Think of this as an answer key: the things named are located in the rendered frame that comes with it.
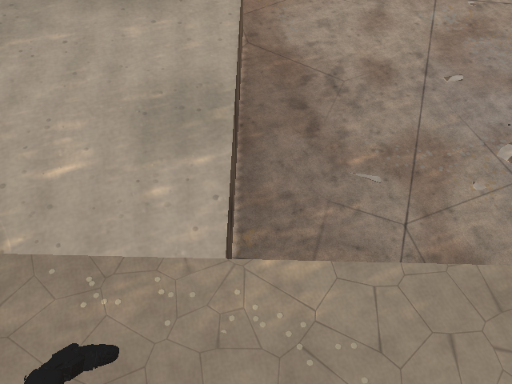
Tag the left robot hand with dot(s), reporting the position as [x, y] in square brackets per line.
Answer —
[72, 360]

